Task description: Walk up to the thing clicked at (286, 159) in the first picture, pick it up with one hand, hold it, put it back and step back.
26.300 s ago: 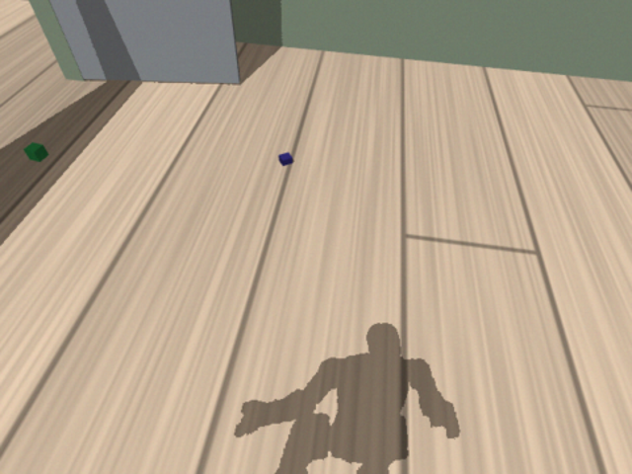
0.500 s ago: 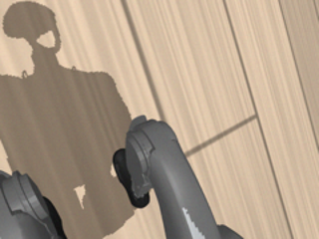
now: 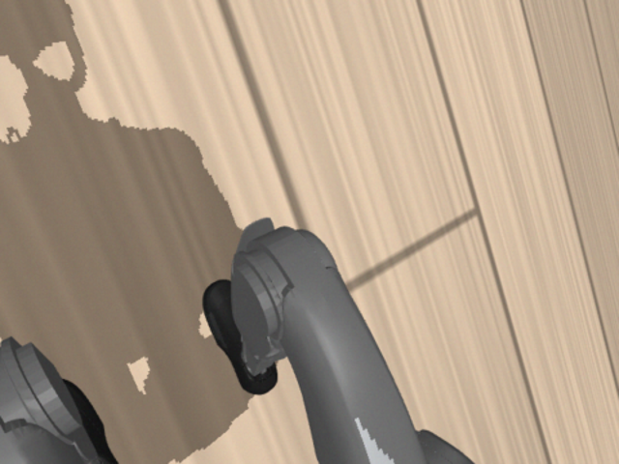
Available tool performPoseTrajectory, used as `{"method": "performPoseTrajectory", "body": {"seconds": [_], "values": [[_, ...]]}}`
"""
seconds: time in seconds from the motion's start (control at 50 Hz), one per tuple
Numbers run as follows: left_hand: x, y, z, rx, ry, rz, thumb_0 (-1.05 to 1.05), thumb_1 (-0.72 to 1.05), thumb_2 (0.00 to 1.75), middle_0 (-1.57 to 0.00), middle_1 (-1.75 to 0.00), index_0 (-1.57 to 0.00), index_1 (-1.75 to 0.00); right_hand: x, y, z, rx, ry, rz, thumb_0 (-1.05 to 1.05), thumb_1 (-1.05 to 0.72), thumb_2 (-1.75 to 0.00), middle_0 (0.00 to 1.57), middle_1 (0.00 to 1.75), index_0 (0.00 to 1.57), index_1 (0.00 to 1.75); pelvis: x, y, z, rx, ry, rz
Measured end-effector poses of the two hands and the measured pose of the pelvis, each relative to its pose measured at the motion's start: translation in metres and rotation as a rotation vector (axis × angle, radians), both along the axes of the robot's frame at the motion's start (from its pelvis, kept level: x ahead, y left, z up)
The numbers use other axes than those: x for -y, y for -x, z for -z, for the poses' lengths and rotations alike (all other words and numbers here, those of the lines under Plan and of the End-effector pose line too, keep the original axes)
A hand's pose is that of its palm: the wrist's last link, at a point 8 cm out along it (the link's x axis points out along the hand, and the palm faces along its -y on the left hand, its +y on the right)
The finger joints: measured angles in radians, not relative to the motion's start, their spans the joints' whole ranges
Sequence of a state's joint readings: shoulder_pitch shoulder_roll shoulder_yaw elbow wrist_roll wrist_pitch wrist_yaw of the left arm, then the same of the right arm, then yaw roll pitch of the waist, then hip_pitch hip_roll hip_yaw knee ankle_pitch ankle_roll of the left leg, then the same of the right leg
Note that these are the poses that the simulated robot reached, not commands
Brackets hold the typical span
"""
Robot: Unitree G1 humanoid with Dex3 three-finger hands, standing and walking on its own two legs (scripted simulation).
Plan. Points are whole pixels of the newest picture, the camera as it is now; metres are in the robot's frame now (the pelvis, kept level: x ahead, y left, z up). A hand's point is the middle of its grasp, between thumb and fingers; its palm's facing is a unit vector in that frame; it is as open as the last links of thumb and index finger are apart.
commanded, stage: rest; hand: left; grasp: from above
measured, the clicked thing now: out of the picture +0.47 +0.35 -0.30
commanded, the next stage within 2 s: open in 0.04 s
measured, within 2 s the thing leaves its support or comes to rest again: neither
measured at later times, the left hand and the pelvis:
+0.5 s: hand out of the picture +0.47 +0.33 -0.25, palm faces -0.27 -0.33 -0.91, open 9.6 cm; pelvis +0.00 +0.00 +0.01, yaw -1 degrees
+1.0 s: hand out of the picture +0.47 +0.33 -0.25, palm faces -0.27 -0.33 -0.90, open 12.3 cm; pelvis +0.00 +0.00 +0.01, yaw -1 degrees
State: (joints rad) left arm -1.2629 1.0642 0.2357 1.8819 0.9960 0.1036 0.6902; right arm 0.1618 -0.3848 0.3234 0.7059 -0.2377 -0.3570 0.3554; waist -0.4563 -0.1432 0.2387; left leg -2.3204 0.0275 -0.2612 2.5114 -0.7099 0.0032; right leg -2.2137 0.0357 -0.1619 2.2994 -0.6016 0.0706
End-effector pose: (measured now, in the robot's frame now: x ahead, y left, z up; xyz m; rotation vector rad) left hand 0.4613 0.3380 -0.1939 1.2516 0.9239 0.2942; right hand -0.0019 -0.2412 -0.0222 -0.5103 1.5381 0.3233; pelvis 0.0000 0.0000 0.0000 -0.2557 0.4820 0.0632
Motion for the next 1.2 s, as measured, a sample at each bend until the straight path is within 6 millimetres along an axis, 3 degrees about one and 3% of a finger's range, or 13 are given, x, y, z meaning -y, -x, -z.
{"method": "performPoseTrajectory", "body": {"seconds": [0.3,0.72,1.2], "values": [[0.002,-0.002,0.001,-0.001,0.002,-0.015,0.0,0.32,0.26,-0.89,-0.28,-0.91,-0.28,-0.006,0.006,-0.01,-0.006,0.005,-0.007,0.01,-0.91,-0.9,0.2,0.3,0.19,0.3,-0.002,0.002,-0.005,0.005,0.014,0.003],[0.001,-0.005,0.001,0.001,-0.004,-0.011,0.0,-0.09,0.63,-0.5,-0.63,-0.49,-0.63,-0.005,0.004,-0.017,-0.01,0.019,-0.01,0.01,-0.91,-0.9,0.2,0.3,0.2,0.3,-0.002,0.003,-0.011,-0.002,0.019,0.006],[0.0,-0.006,0.002,0.001,-0.003,-0.009,0.0,-0.3,0.89,-0.32,-0.84,-0.29,-0.85,-0.006,0.003,-0.02,-0.012,0.026,-0.014,0.01,-0.91,-0.9,0.2,0.3,0.2,0.3,-0.003,0.004,-0.013,-0.005,0.021,0.006]]}}
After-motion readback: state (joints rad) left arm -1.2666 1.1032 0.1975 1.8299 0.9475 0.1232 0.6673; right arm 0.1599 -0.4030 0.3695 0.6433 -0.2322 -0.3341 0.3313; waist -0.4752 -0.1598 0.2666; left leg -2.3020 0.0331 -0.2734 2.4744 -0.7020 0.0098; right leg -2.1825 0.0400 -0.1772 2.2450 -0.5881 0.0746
